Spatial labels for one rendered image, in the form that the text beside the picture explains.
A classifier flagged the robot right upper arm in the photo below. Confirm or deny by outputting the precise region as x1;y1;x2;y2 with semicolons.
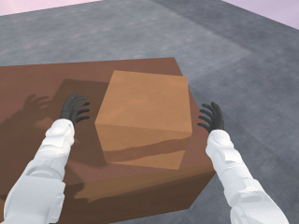
230;201;288;224

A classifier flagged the robot right hand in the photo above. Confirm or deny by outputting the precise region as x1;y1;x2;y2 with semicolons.
197;102;224;134

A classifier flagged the robot left forearm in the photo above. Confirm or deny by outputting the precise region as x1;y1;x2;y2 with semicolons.
4;119;75;220

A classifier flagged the pedestal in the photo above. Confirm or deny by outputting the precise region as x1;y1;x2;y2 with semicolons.
0;57;217;224

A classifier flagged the robot left hand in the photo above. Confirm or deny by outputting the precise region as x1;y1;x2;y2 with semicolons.
59;92;90;128

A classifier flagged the carton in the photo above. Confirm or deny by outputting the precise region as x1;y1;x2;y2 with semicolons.
94;70;192;170

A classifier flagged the robot left upper arm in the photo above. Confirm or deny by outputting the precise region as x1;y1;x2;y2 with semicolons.
0;175;65;224

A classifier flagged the robot right forearm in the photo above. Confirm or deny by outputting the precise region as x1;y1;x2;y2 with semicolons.
206;129;290;224

